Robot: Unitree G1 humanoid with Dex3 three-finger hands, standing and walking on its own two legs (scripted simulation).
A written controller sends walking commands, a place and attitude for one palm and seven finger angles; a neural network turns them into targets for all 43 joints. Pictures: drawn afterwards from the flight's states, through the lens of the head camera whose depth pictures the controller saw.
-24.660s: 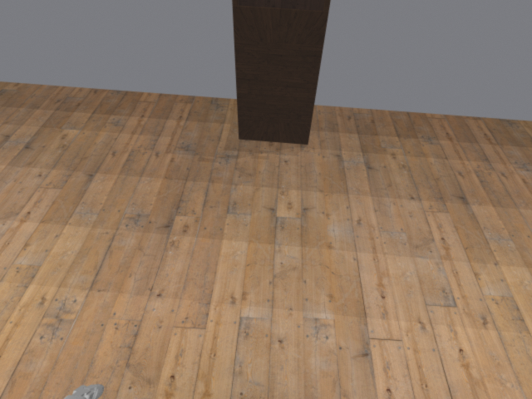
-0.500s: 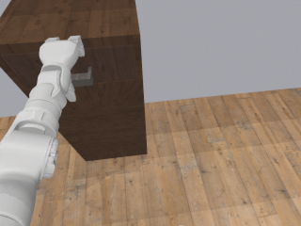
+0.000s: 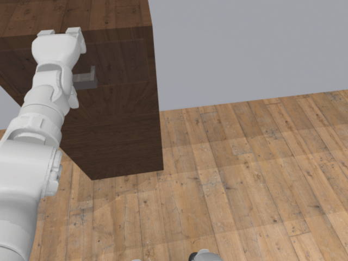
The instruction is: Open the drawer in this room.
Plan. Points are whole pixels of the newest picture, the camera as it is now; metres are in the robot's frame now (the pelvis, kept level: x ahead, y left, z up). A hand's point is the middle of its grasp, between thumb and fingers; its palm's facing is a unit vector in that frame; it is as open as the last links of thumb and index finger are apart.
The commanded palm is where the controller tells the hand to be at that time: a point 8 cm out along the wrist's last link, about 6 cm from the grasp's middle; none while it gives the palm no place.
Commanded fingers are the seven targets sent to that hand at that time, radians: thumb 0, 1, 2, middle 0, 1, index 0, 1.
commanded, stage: lower the fingers behind the handle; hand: left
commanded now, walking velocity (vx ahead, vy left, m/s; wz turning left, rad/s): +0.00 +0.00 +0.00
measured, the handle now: (75, 76) +0.57 +0.22 +0.07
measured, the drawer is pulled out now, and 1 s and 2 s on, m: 0.00 0.00 0.00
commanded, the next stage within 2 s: lift the fingers back up to retry in 0.78 s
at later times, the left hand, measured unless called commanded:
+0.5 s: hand (68, 70) +0.53 +0.21 +0.12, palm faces +0.05 +0.04 -1.00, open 13.7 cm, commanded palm +0.52 +0.22 +0.10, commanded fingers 0.00 -0.50 0.30 -0.30 -1.20 -0.30 -1.20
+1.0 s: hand (68, 71) +0.53 +0.21 +0.12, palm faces +0.04 +0.03 -1.00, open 13.8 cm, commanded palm +0.52 +0.22 +0.12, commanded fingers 0.00 -0.50 0.30 -0.30 -1.20 -0.30 -1.20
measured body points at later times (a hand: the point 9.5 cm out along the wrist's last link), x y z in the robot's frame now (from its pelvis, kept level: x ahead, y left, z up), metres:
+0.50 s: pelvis -0.03 +0.01 -0.02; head +0.08 +0.00 +0.42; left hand +0.52 +0.20 +0.18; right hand -0.03 -0.28 -0.14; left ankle +0.00 +0.12 -0.72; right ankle +0.03 -0.12 -0.72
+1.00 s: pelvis -0.03 +0.01 -0.02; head +0.08 +0.00 +0.42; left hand +0.52 +0.20 +0.18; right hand -0.03 -0.27 -0.14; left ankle +0.00 +0.12 -0.72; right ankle +0.03 -0.12 -0.72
